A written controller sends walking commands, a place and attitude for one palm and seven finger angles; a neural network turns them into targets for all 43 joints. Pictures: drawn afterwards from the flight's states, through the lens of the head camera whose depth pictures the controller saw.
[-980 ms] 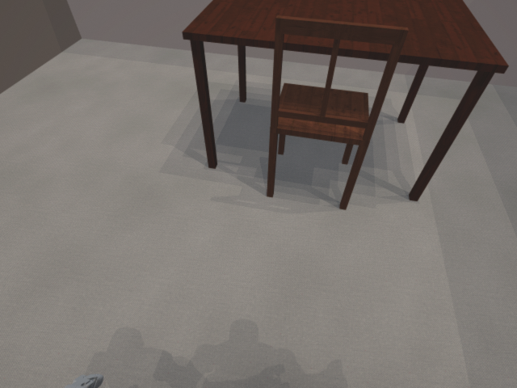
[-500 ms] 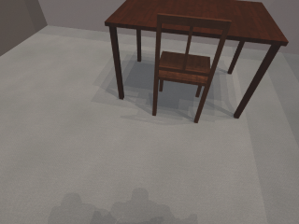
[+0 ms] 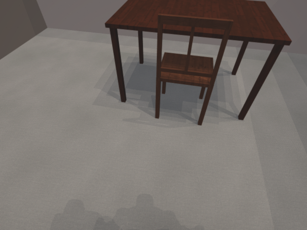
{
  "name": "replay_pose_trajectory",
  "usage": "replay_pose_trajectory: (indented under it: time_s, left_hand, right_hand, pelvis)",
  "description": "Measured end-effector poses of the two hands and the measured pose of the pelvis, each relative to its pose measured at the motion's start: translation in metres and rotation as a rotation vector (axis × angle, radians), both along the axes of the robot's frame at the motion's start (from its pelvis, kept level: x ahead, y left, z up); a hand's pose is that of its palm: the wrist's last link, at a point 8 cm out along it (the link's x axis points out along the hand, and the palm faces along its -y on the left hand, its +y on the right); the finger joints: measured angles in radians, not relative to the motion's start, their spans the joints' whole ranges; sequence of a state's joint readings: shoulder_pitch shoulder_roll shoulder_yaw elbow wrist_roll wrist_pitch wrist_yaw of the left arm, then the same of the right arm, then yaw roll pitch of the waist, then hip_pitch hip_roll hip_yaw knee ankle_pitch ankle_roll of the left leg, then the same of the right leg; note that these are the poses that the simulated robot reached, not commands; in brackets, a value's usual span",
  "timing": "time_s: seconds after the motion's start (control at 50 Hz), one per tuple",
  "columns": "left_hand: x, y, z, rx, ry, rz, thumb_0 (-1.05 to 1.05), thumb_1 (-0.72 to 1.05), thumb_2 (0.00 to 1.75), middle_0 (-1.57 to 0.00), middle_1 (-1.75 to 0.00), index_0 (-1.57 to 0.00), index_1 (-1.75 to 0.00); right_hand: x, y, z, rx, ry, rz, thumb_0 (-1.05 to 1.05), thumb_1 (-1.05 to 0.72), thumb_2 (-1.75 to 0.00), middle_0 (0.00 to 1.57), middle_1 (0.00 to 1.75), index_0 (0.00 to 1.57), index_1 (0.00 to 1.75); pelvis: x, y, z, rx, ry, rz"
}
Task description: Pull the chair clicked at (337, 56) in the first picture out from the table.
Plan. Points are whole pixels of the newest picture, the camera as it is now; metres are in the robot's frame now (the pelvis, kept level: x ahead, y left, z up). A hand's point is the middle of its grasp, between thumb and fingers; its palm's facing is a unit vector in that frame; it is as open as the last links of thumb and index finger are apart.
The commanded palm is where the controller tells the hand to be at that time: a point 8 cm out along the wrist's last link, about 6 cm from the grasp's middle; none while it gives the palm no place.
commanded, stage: look at it before walking up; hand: left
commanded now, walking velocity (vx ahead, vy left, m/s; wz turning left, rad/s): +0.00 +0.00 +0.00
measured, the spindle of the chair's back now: (189, 50) +1.15 -0.17 -0.10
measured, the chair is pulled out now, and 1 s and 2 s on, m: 0.00 0.00 0.00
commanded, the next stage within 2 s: walk to a spot facing it in 0.46 s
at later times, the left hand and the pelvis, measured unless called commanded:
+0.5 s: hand out of the picture +0.07 +0.24 -0.16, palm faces -0.03 -0.94 -0.33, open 7.4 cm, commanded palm none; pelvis +0.00 +0.00 +0.00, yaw +0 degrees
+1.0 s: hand out of the picture +0.06 +0.18 -0.18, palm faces -0.15 -0.95 -0.27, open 7.4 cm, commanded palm none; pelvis -0.01 -0.02 -0.03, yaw -11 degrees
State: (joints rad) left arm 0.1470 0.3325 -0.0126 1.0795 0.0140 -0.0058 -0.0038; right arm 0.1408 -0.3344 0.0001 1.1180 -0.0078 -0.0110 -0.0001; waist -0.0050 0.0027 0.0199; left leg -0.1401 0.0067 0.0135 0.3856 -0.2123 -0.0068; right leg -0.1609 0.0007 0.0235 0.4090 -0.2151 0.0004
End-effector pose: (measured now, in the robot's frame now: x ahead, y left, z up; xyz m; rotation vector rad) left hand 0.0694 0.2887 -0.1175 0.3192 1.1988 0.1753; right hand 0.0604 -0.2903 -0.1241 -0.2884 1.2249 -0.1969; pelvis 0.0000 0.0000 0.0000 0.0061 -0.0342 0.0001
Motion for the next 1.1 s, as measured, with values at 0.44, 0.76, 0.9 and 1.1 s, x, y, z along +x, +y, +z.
replay_pose_trajectory:
  time_s: [0.44,0.76,0.9,1.1]
  left_hand:
    - [-0.004,-0.002,-0.002,-0.004,0.016,0.011,0.01,0.90,0.90,-0.21,-0.30,-0.21,-0.30]
    - [-0.002,-0.009,-0.011,-0.011,0.057,-0.011,0.01,0.90,0.90,-0.20,-0.30,-0.20,-0.30]
    - [-0.001,-0.039,-0.026,-0.048,0.087,-0.069,0.01,0.91,0.90,-0.20,-0.30,-0.20,-0.30]
    - [-0.015,-0.081,-0.020,-0.082,0.110,-0.115,0.01,0.90,0.90,-0.21,-0.30,-0.21,-0.30]
  right_hand:
    - [0.010,-0.003,0.003,-0.007,-0.005,0.008,0.01,-0.90,-0.90,0.21,0.30,0.21,0.30]
    - [0.009,0.005,-0.002,0.003,-0.044,-0.051,0.01,-0.90,-0.90,0.20,0.30,0.21,0.29]
    - [-0.021,0.014,-0.027,0.071,-0.047,-0.145,0.01,-0.90,-0.90,0.20,0.30,0.21,0.30]
    - [-0.052,0.008,-0.030,0.112,-0.017,-0.247,0.01,-0.91,-0.90,0.20,0.30,0.21,0.29]
  pelvis:
    - [0.003,-0.003,0.001,-0.002,0.003,0.003]
    - [0.002,-0.002,-0.005,0.003,0.014,-0.065]
    - [-0.006,-0.011,-0.019,0.032,0.008,-0.153]
    - [-0.015,-0.023,-0.012,0.023,0.029,-0.237]
